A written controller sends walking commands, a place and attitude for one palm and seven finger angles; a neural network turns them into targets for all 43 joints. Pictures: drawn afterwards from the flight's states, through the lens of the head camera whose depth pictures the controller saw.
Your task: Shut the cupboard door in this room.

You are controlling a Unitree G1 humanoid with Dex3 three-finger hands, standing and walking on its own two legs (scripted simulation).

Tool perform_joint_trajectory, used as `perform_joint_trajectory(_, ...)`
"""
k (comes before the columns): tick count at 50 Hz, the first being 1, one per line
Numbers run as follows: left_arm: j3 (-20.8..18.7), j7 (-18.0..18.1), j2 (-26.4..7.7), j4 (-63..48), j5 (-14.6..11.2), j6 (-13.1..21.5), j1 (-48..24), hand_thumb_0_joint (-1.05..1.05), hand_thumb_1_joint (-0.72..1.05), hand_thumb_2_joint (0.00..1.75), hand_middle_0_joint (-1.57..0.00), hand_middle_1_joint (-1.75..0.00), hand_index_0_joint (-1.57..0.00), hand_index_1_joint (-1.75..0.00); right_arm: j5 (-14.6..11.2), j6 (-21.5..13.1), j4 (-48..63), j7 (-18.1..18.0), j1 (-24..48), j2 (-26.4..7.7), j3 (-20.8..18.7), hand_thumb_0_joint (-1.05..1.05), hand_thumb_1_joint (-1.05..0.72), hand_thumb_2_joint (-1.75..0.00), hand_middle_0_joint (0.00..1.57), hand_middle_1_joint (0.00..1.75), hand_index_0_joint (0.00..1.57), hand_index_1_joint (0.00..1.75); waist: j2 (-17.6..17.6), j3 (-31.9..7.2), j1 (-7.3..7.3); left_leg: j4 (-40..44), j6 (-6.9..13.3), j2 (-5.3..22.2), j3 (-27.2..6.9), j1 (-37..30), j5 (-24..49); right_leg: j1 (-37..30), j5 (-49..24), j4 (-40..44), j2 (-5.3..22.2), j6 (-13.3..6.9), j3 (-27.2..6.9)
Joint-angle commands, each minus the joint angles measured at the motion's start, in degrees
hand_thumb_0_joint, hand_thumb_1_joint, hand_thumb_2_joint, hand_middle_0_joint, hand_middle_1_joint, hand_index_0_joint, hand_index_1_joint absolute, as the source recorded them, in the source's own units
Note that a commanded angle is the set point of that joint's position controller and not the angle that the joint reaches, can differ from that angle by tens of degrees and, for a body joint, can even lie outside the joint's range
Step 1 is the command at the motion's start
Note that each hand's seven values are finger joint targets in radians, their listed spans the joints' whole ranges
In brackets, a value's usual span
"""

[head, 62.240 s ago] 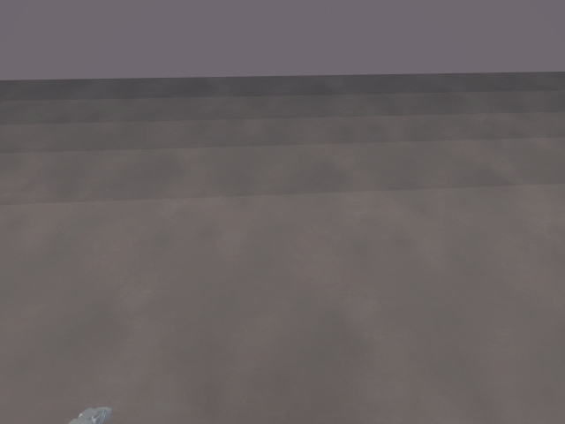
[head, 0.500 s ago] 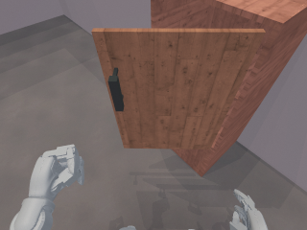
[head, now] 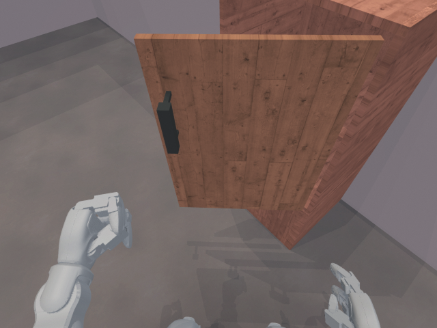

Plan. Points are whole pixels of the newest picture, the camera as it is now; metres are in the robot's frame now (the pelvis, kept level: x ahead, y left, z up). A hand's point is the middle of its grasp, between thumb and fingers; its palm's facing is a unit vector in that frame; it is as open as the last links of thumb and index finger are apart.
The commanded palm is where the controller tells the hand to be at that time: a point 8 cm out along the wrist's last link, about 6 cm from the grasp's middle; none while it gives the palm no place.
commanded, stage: bring the fist close to the handle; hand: left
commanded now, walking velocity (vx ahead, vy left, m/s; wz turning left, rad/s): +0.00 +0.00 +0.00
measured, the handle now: (170, 122) +0.50 +0.14 +0.08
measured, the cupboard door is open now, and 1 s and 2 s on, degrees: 47 47 40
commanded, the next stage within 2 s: push the door shut along its arc in 1.22 s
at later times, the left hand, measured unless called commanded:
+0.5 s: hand (165, 181) +0.34 +0.12 +0.09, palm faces -0.01 -1.00 -0.03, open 3.1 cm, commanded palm +0.33 +0.17 +0.08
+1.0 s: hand (184, 149) +0.42 +0.10 +0.09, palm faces +0.03 -1.00 -0.02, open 3.1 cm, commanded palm +0.38 +0.15 +0.08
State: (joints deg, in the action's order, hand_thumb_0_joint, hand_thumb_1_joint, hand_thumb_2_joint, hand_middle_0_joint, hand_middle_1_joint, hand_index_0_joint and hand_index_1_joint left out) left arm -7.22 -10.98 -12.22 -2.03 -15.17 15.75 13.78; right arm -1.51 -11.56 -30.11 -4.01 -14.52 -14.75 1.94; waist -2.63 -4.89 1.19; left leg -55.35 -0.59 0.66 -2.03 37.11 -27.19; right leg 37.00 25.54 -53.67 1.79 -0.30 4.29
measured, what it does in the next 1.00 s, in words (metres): stands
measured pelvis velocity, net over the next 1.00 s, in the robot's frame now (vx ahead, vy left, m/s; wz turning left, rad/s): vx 0.00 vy -0.01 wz -0.05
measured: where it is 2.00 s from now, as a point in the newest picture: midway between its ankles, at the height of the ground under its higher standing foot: outside the picture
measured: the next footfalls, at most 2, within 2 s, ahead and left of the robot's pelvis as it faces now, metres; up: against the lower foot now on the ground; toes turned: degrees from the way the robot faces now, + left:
none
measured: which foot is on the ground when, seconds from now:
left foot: down 0.00-1.00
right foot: down 0.00-1.00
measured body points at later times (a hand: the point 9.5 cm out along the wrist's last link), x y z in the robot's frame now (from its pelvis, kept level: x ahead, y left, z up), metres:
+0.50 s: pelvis +0.00 +0.00 +0.01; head +0.05 -0.01 +0.45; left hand +0.34 +0.18 +0.09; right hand +0.14 -0.25 -0.09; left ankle +0.01 +0.12 -0.68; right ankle +0.01 -0.12 -0.68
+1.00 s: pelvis +0.00 -0.01 +0.01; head +0.05 -0.02 +0.46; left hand +0.41 +0.15 +0.09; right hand +0.07 -0.27 -0.11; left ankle +0.01 +0.12 -0.68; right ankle +0.01 -0.12 -0.68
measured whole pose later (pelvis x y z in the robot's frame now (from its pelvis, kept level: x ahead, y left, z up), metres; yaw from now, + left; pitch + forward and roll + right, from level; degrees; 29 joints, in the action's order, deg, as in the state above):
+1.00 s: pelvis +0.00 -0.01 +0.01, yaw -3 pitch +12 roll +1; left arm -9.5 1.4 -9.4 40.1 -7.0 20.6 -27.6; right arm -0.1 -3.4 -36.5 -0.7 -18.5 -14.5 -0.7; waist -1.6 -5.6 -3.5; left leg -50.0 -0.9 1.6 1.3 37.6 -24.2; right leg 39.9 22.4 -50.5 0.7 -0.7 1.0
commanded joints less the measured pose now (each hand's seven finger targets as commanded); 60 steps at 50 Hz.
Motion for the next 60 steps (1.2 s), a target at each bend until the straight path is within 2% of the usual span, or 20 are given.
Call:
perform_joint_trajectory(1,-1.74,1.06,-5.79,-10.51,0.67,2.28,-14.52,0.0,0.9,0.9,-1.3,-1.5,-1.3,-1.5,0.08,-3.18,7.51,-0.26,2.24,-6.25,-3.0,0.0,-0.9,-0.9,0.2,0.3,0.2,0.3,1.17,-11.88,-1.66,9.06,1.37,-1.61,0.69,-5.01,12.05,-8.31,-11.02,8.47,-1.49,-0.54,-2.27)
perform_joint_trajectory(6,-2.32,3.86,-5.7,-6.85,2.01,0.27,-17.41,0.0,0.9,0.9,-1.3,-1.5,-1.3,-1.5,0.16,-1.69,7.34,0.47,2.31,-5.96,-2.84,0.0,-0.9,-0.9,0.2,0.3,0.2,0.3,1.68,-12.36,-0.94,10.37,1.01,-1.45,1.01,-5.74,15.09,-10.09,-14.95,8.08,-1.53,-0.64,-1.47)
perform_joint_trajectory(8,-3.98,5.16,-6.55,-4.4,2.29,0.16,-17.62,0.0,0.9,0.9,-1.3,-1.5,-1.3,-1.5,0.33,-1.04,7.09,0.66,2.19,-6.05,-3.08,0.0,-0.9,-0.9,0.2,0.3,0.2,0.3,3.94,-12.26,-0.57,10.64,1.08,-1.32,1.28,-5.37,15.21,-10.9,-14.93,8.61,-1.68,-0.55,-1.54)
perform_joint_trajectory(14,0.74,6.82,-2.69,-1.4,4.1,1.79,-25.5,0.0,0.9,0.9,-1.3,-1.5,-1.3,-1.5,0.46,-0.09,6.2,1.39,2.16,-5.95,-3.15,0.0,-0.9,-0.9,0.2,0.3,0.2,0.3,2.66,-12.26,-1.95,10.9,1.03,-1.19,1.71,-6.79,15.75,-9.88,-16.15,8.53,-1.54,-0.68,-1.47)
perform_joint_trajectory(18,-0.87,7.96,-4.64,2.32,4.87,2.39,-31.53,0.0,0.9,0.9,-1.3,-1.5,-1.3,-1.5,0.69,0.58,4.92,1.31,1.56,-6.44,-3.53,0.0,-0.9,-0.9,0.2,0.3,0.2,0.3,4.56,-13.47,-2.29,10.79,1.11,-1.14,1.73,-6.48,14.94,-10.07,-15.46,8.95,-1.56,-0.6,-1.93)
perform_joint_trajectory(21,1.69,8.69,-2.01,3.68,5.48,2.93,-37.88,0.0,0.9,0.9,-1.3,-1.5,-1.3,-1.5,0.57,0.9,4.15,1.49,1.56,-6.01,-3.55,0.0,-0.9,-0.9,0.2,0.3,0.2,0.3,1.3,-14.52,-2.74,10.78,0.91,-1.18,1.81,-7.97,15.52,-9.17,-16.27,8.48,-1.43,-0.79,-1.84)
perform_joint_trajectory(23,0.44,9.68,-3.19,6.52,5.91,3.08,-39.66,0.0,0.9,0.9,-1.3,-1.5,-1.3,-1.5,0.71,1.31,3.44,1.48,0.84,-6.28,-3.76,0.0,-0.9,-0.9,0.2,0.3,0.2,0.3,3.23,-15.52,-2.78,10.62,1.0,-1.01,1.72,-7.92,16.06,-9.45,-16.66,8.55,-1.59,-0.76,-1.84)
perform_joint_trajectory(25,2.14,10.13,-1.12,9.33,6.24,3.21,-41.79,0.0,0.9,0.9,-1.3,-1.5,-1.3,-1.5,0.65,1.73,3.14,1.72,0.82,-6.07,-3.77,0.0,-0.9,-0.9,0.2,0.3,0.2,0.3,3.79,-15.28,-3.18,10.74,0.97,-1.04,1.92,-8.03,16.23,-9.19,-17.3,8.67,-1.53,-0.7,-1.78)
perform_joint_trajectory(33,-0.81,12.87,-2.71,19.05,7.69,4.44,-50.96,0.0,0.9,0.9,-1.3,-1.5,-1.3,-1.5,1.1,3.51,1.66,2.19,-1.18,-6.25,-4.23,0.0,-0.9,-0.9,0.2,0.3,0.2,0.3,4.49,-18.1,-3.08,10.61,0.97,-1.09,2.64,-7.55,18.18,-10.9,-20.76,8.54,-1.59,-0.64,-2.37)
perform_joint_trajectory(36,-0.93,13.36,-2.54,23.27,7.98,5.47,-56.14,0.0,0.9,0.9,-1.3,-1.5,-1.3,-1.5,1.2,3.99,0.74,2.38,-1.68,-6.16,-4.41,0.0,-0.9,-0.9,0.2,0.3,0.2,0.3,4.73,-17.54,-4.14,10.29,1.02,-1.14,3.18,-6.65,17.32,-10.26,-21.19,8.99,-1.46,-0.35,-3.0)
perform_joint_trajectory(38,-3.05,13.64,-4.58,25.08,8.08,6.23,-57.42,0.0,0.9,0.9,-1.3,-1.5,-1.3,-1.5,1.42,4.31,0.47,2.43,-2.57,-6.48,-4.59,0.0,-0.9,-0.9,0.2,0.3,0.2,0.3,5.93,-19.28,-3.75,10.16,1.12,-1.23,3.24,-5.93,17.39,-11.63,-21.54,8.97,-1.6,-0.28,-3.3)
perform_joint_trajectory(41,-2.15,13.55,-3.69,29.81,8.38,7.22,-63.5,0.0,0.9,0.9,-1.3,-1.5,-1.3,-1.5,1.43,4.71,-0.64,2.55,-3.09,-6.38,-4.62,0.0,-0.9,-0.9,0.2,0.3,0.2,0.3,5.82,-17.93,-5.28,9.95,1.18,-1.3,3.39,-4.86,15.43,-9.9,-20.09,9.44,-1.54,-0.12,-3.55)
perform_joint_trajectory(43,-5.25,13.33,-6.75,31.91,8.42,7.75,-60.93,0.0,0.9,0.9,-1.3,-1.5,-1.3,-1.5,1.59,5.15,-0.24,2.6,-3.85,-6.84,-4.9,0.0,-0.9,-0.9,0.2,0.3,0.2,0.3,6.42,-19.78,-3.73,10.29,1.28,-1.51,3.64,-4.22,15.8,-12.42,-20.64,9.63,-1.69,-0.22,-3.99)
perform_joint_trajectory(48,-4.03,11.7,-4.79,29.38,7.89,9.45,-58.35,0.0,0.9,0.9,-1.3,-1.5,-1.3,-1.5,1.36,5.7,0.6,3.2,-4.79,-6.54,-5.36,0.0,-0.9,-0.9,0.2,0.3,0.2,0.3,4.14,-22.94,-3.14,10.34,1.28,-1.44,4.11,-6.42,20.32,-14.25,-26.01,8.7,-2.01,-0.57,-3.45)
perform_joint_trajectory(50,-2.78,11.47,-3.04,28.35,7.46,9.73,-57.56,0.0,0.9,0.9,-1.3,-1.5,-1.3,-1.5,1.27,5.75,0.53,3.47,-4.66,-6.43,-5.51,0.0,-0.9,-0.9,0.2,0.3,0.2,0.3,4.27,-21.52,-3.47,10.55,1.22,-1.34,4.32,-6.52,19.9,-13.41,-25.9,9.12,-2.01,-0.41,-3.36)
perform_joint_trajectory(53,-4.39,11.74,-5.62,29.26,7.51,9.54,-57.82,0.0,0.9,0.9,-1.3,-1.5,-1.3,-1.5,1.19,6.16,0.18,3.07,-4.67,-6.96,-5.52,0.0,-0.9,-0.9,0.2,0.3,0.2,0.3,6.53,-18.21,-4.0,11.23,1.51,-1.41,4.29,-4.9,15.99,-12.57,-21.32,10.89,-1.98,-0.07,-3.85)
perform_joint_trajectory(55,-2.58,12.02,-4.31,29.45,7.93,9.75,-61.68,0.0,0.9,0.9,-1.3,-1.5,-1.3,-1.5,1.04,6.24,-0.07,2.9,-3.82,-6.65,-5.25,0.0,-0.9,-0.9,0.2,0.3,0.2,0.3,5.56,-16.07,-5.08,11.8,1.5,-1.34,4.12,-5.09,13.03,-10.07,-17.36,11.59,-1.9,-0.05,-3.75)
perform_joint_trajectory(57,-1.08,12.3,-2.79,28.94,7.97,10.42,-65.31,0.0,0.9,0.9,-1.3,-1.5,-1.3,-1.5,1.1,5.91,-0.6,2.72,-3.6,-6.52,-5.32,0.0,-0.9,-0.9,0.2,0.3,0.2,0.3,3.49,-17.04,-5.68,11.41,1.57,-1.35,3.89,-6.57,12.16,-8.62,-16.05,11.53,-2.02,-0.15,-3.75)
perform_joint_trajectory(58,-2.67,12.67,-5.19,28.54,8.21,10.94,-66.24,0.0,0.9,0.9,-1.3,-1.5,-1.3,-1.5,1.14,5.86,-0.78,2.45,-4.04,-6.85,-5.46,0.0,-0.9,-0.9,0.2,0.3,0.2,0.3,4.24,-18.01,-5.64,11.34,1.56,-1.22,3.53,-6.73,12.34,-9.0,-15.64,11.19,-2.15,-0.23,-3.51)
perform_joint_trajectory(60,-1.64,12.89,-3.85,29.25,8.35,11.55,-67.51,0.0,0.9,0.9,-1.3,-1.5,-1.3,-1.5,1.2,5.56,-1.19,2.46,-3.48,-6.46,-5.3,0.0,-0.9,-0.9,0.2,0.3,0.2,0.3,3.32,-19.32,-5.7,11.2,1.45,-1.19,3.36,-7.24,12.42,-8.71,-15.92,10.55,-2.07,-0.3,-3.41)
